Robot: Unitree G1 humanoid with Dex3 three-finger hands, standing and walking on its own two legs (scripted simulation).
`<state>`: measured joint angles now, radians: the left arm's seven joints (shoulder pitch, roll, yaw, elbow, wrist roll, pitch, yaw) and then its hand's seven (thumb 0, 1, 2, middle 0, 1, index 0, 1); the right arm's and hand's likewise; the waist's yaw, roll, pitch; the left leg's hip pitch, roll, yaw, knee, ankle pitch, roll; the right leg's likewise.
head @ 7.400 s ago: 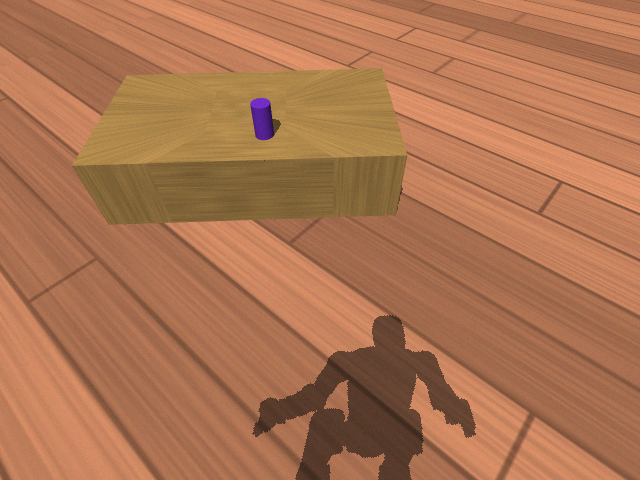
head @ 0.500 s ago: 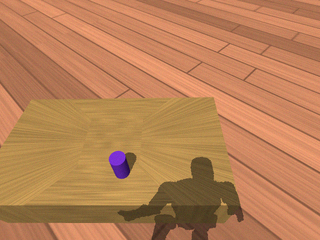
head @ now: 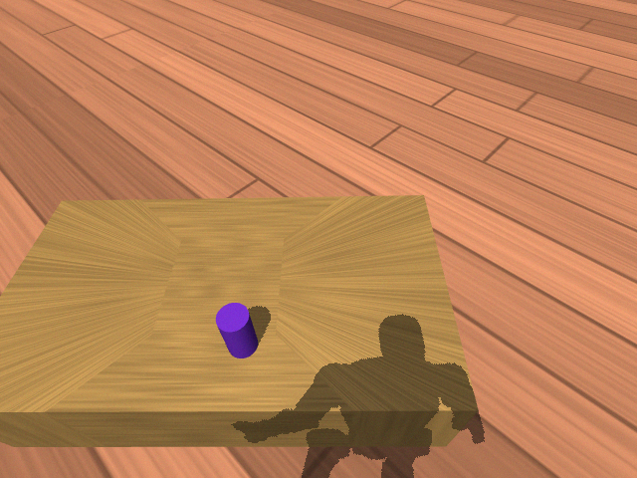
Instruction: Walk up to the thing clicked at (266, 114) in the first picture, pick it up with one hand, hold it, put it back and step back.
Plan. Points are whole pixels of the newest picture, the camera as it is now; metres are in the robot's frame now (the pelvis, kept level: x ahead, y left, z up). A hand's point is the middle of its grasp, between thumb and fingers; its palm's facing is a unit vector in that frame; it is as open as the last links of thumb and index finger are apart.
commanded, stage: go down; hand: left
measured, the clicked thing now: (238, 331) +0.50 +0.24 -0.38
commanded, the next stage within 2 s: none
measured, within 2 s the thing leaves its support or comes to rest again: neither
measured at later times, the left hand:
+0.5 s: hand out of the picture +0.15 +0.27 -0.15, palm faces +0.04 -0.94 -0.35, open 14.8 cm
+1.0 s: hand out of the picture +0.15 +0.28 -0.14, palm faces +0.04 -0.95 -0.32, open 17.3 cm
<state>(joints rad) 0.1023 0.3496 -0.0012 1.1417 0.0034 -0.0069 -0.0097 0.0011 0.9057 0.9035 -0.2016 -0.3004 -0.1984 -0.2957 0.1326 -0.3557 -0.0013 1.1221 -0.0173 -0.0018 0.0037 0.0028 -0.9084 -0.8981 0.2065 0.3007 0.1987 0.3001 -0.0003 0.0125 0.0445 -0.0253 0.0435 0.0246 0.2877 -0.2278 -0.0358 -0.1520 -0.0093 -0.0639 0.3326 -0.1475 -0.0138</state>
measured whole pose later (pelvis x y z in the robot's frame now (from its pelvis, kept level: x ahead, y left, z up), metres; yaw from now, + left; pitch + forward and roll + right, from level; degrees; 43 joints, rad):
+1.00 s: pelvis +0.01 +0.04 -0.04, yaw +1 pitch +9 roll -3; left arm 0.30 0.31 0.10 0.29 0.02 0.44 -0.02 -0.01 -0.51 0.05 -0.08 -0.06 -0.08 -0.05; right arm 0.23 -0.24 0.01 0.62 0.01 -0.15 -0.09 0.01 -0.86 -0.88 0.21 0.30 0.20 0.30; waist -0.02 0.03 -0.09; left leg -0.49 0.02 -0.01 0.81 -0.48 0.02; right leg -0.55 -0.05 -0.08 0.72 -0.33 0.04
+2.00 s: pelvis -0.04 +0.03 -0.08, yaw +0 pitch +17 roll -2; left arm -0.37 0.66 0.51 1.00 -0.05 -0.07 -0.41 -0.01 -0.58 0.02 -0.09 -0.02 -0.08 -0.02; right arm 0.35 -0.30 0.03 0.70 -0.01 -0.24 -0.12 0.01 -0.88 -0.89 0.21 0.30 0.20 0.30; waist -0.08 -0.01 -0.08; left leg -0.86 0.03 -0.01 1.09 -0.53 0.01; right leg -0.92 -0.04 -0.07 0.99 -0.36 0.02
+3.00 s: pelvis -0.05 +0.04 -0.12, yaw +0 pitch +25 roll -5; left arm -0.70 0.90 0.67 1.25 -0.06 -0.24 -0.55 -0.02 -0.50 0.08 -0.06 -0.01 -0.03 -0.02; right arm 0.32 -0.31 0.11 0.68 -0.05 -0.17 -0.10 0.00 -0.90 -0.90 0.21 0.30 0.20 0.30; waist -0.13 -0.02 -0.08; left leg -1.12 0.03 -0.04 1.26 -0.58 0.02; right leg -1.16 -0.05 -0.09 1.11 -0.39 0.03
